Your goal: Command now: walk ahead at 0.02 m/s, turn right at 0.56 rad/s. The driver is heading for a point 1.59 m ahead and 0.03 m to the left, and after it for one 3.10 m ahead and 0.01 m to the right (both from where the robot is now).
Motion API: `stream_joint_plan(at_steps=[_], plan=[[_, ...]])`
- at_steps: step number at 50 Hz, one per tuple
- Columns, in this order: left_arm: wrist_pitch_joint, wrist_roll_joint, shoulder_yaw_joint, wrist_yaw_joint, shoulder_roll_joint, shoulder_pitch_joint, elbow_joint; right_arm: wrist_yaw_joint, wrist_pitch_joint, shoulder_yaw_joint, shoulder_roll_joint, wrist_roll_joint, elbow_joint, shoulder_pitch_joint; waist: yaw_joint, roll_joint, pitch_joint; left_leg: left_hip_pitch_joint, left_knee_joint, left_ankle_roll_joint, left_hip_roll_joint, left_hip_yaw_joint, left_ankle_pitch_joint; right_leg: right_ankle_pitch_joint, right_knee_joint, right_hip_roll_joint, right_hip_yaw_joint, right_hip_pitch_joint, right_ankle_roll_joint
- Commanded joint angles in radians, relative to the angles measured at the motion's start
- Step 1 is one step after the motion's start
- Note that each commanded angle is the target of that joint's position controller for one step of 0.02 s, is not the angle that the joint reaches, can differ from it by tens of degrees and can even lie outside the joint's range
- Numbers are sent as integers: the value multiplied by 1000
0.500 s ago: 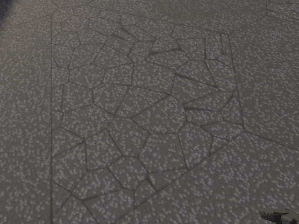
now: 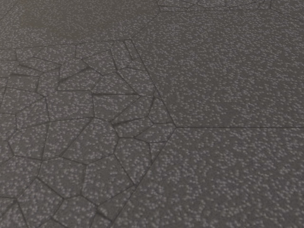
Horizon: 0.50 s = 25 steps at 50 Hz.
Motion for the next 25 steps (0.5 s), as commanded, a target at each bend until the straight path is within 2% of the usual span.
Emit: stream_joint_plan(at_steps=[1,2,3,4,6,8,11,14,17,19,20,21,22,23,24,25], plan=[[-38,41,63,6,245,108,-74,-11,-14,-28,-105,-15,-115,-106,84,-235,-125,-329,468,-26,-95,-163,-302,513,-291,-365,513,222,-327],[-54,34,54,6,220,65,-71,-14,-10,-34,-112,2,-108,-92,48,-198,-105,-332,495,-9,-81,-191,-208,459,-282,-303,427,208,-269],[-58,13,49,11,192,9,-79,-23,-6,-39,-109,-2,-80,-57,18,-145,-104,-332,479,-7,-72,-201,-128,401,-270,-250,374,205,-211],[-56,-4,38,17,166,-25,-86,-28,-2,-43,-119,-10,-70,-42,6,-152,-104,-321,473,-14,-72,-204,-79,424,-264,-232,350,197,-189],[-50,-2,28,27,149,-26,-95,-23,-7,-42,-104,-7,-65,-18,-7,-155,-135,-263,492,-28,-97,-197,-17,485,-256,-198,324,182,-189],[-47,-1,30,34,151,-9,-97,-19,-12,-35,-87,2,-66,-24,1,-147,-143,-260,412,-37,-108,-201,15,472,-250,-185,328,213,-190],[-41,0,29,42,151,-1,-96,-11,-13,-23,-69,4,-64,-42,21,-159,-147,-212,251,-49,-103,-201,34,409,-241,-182,336,236,-188],[-35,9,28,36,155,-4,-94,1,-15,-17,-69,9,-64,-46,36,-180,-129,-106,145,-44,-99,-190,2,347,-241,-183,360,173,-201],[-31,9,22,24,151,-12,-87,10,-20,-16,-78,14,-67,-41,44,-182,-110,-30,54,-30,-102,-179,-28,348,-228,-187,400,144,-209],[-30,2,14,20,136,-33,-81,18,-27,-12,-69,14,-61,-18,26,-171,-108,36,-73,-14,-104,-172,16,368,-202,-173,414,141,-196],[-29,-4,7,20,122,-48,-78,23,-33,-9,-57,11,-51,10,1,-160,-109,109,-204,0,-108,-161,114,363,-184,-151,403,122,-172],[-32,-5,2,21,106,-31,-68,26,-38,-7,-61,-1,-46,27,-8,-136,-112,196,-305,20,-88,-178,252,314,-176,-123,391,88,-132],[-41,11,-7,21,79,0,-64,23,-41,-14,-112,-19,-53,45,11,-52,-136,288,-307,58,21,-271,410,193,-114,-71,341,31,-72],[-52,20,-10,14,59,57,-63,20,-38,-22,-166,-26,-54,2,86,124,-124,274,-287,147,116,-369,521,3,-56,44,207,-18,-16],[-54,30,-9,17,73,32,-61,22,-39,-3,-98,-24,-57,-34,71,167,-122,179,-321,216,152,-413,411,-44,-71,32,167,44,25],[-53,28,-2,19,94,5,-56,25,-43,8,-66,-21,-65,-64,60,143,-98,160,-326,194,107,-380,307,13,-88,21,162,75,35]])
Keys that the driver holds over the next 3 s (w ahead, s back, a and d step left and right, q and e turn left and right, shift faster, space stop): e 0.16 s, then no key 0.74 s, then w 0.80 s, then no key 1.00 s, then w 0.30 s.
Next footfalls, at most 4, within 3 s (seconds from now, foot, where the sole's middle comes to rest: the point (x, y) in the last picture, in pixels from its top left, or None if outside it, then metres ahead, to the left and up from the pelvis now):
0.44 left None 0.07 0.13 -0.76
1.62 left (155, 215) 0.52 0.05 -0.76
2.08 right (211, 195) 0.60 -0.20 -0.76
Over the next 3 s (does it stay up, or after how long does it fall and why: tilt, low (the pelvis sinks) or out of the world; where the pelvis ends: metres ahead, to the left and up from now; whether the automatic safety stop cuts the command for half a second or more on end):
stays up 0.58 -0.11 0.00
